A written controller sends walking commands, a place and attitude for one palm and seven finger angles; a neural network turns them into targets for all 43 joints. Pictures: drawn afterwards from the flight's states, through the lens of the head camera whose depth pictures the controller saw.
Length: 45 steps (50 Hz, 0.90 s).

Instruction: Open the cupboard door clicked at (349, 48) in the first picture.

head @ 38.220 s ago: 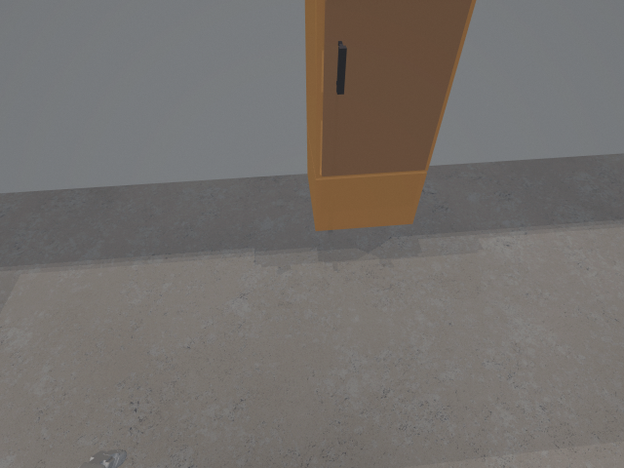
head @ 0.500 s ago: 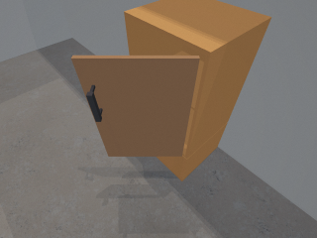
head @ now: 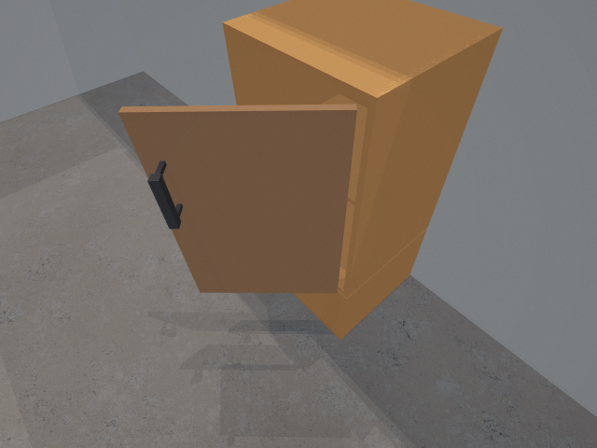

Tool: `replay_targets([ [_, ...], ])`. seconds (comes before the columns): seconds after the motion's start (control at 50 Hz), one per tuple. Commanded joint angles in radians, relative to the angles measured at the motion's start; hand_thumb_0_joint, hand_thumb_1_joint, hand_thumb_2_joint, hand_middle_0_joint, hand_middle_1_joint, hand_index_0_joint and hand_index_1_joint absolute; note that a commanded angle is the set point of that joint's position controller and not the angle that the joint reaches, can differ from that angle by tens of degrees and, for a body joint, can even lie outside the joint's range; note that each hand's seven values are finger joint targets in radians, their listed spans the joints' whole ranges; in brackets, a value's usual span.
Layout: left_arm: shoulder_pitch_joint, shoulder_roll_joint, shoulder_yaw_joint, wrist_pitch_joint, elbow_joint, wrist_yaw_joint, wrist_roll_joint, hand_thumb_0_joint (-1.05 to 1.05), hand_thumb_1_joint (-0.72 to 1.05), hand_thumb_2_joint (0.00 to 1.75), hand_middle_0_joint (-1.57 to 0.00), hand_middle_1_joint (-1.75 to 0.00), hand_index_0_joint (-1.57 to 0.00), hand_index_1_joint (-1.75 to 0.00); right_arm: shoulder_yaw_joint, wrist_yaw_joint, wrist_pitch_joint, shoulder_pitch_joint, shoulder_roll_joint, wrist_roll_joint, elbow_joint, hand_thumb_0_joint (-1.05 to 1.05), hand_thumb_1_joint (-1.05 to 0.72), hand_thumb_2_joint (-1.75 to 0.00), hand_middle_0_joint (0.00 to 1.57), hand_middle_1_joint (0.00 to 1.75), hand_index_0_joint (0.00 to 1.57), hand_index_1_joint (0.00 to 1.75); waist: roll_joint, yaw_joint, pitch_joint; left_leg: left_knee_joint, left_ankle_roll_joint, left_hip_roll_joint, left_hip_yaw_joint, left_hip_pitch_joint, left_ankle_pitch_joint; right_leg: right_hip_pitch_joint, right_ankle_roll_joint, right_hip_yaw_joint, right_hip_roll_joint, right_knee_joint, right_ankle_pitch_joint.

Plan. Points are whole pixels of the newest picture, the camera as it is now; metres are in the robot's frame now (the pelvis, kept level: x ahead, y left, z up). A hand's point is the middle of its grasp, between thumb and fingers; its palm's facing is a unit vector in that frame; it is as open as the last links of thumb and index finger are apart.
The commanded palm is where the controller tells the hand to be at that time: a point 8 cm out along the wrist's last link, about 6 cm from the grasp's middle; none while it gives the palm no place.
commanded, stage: come to a stop and stand still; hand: left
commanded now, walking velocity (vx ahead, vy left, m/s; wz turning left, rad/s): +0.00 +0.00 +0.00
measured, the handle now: (168, 195) +0.55 +0.30 -0.02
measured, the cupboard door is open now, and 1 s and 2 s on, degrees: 47 47 47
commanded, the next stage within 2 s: look again from close up in 0.32 s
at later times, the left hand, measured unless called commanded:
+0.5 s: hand out of the picture +0.02 +0.16 -0.17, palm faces +0.02 -0.98 -0.21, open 7.3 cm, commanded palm none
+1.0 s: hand out of the picture +0.02 +0.17 -0.17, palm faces +0.03 -0.98 -0.21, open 7.4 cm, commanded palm none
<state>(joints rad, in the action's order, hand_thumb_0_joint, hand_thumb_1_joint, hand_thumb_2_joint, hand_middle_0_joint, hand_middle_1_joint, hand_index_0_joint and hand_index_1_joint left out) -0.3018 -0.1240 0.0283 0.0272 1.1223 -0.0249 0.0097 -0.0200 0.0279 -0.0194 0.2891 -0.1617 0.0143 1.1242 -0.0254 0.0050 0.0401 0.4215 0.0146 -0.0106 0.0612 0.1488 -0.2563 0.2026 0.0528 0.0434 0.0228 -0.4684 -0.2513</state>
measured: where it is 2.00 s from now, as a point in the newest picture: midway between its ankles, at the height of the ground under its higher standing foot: outside the picture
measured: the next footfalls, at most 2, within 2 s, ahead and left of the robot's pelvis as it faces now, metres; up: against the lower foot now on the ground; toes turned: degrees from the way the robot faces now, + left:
right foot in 1.72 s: +0.06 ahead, -0.07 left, +0.00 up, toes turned +1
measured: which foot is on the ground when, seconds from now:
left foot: down 0.00-1.00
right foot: down 0.00-1.00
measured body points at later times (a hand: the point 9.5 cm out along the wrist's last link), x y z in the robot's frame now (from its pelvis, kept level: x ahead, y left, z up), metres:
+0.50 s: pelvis +0.01 -0.01 +0.00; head +0.03 -0.02 +0.45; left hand +0.02 +0.21 -0.15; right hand +0.01 -0.23 -0.16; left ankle -0.02 +0.11 -0.74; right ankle +0.00 -0.08 -0.74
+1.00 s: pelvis +0.01 -0.01 +0.00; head +0.03 -0.02 +0.45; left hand +0.02 +0.22 -0.15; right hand +0.02 -0.23 -0.16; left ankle -0.02 +0.11 -0.74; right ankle +0.00 -0.08 -0.74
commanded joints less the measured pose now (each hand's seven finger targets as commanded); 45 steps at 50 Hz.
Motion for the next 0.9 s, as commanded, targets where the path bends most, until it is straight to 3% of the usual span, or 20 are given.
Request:
replay_targets([
  [0.0,-0.046,-0.126,-0.025,0.017,-0.032,-0.014,-0.002,0.0,0.9,0.9,-0.2,-0.3,-0.2,-0.3,0.012,0.003,-0.017,0.063,-0.068,-0.004,-0.019,0.0,-0.9,-0.9,0.2,0.3,0.2,0.3,0.052,-0.01,0.008,-0.06,0.016,0.098,-0.086,0.028,0.106,-0.02,0.011,-0.153,-0.139,0.111,0.176],
  [0.26,-0.036,-0.133,-0.031,0.013,-0.036,-0.015,-0.002,0.0,0.9,0.9,-0.2,-0.3,-0.2,-0.3,0.014,0.009,-0.012,0.065,-0.056,-0.002,-0.005,0.0,-0.9,-0.9,0.2,0.3,0.2,0.3,0.043,-0.004,0.032,-0.061,0.006,0.101,-0.075,0.039,0.104,-0.034,0.006,-0.15,-0.136,0.13,0.202],
  [0.5,-0.027,-0.143,-0.037,0.013,-0.043,-0.014,-0.002,0.0,0.9,0.9,-0.2,-0.3,-0.2,-0.3,0.018,0.012,-0.017,0.056,-0.072,-0.002,-0.007,0.0,-0.9,-0.9,0.2,0.3,0.2,0.3,0.031,-0.002,0.005,-0.066,0.007,0.109,-0.083,0.021,0.153,-0.057,0.004,-0.137,-0.137,0.113,0.262],
  [0.88,-0.015,-0.149,-0.04,0.01,-0.044,-0.012,0.001,0.0,0.9,0.9,-0.2,-0.3,-0.2,-0.3,0.019,0.014,-0.02,0.038,-0.089,-0.002,-0.006,0.0,-0.9,-0.9,0.2,0.3,0.2,0.3,0.032,0.0,0.01,-0.084,0.015,0.119,-0.096,0.006,0.168,-0.049,0.008,-0.133,-0.131,0.112,0.227],
])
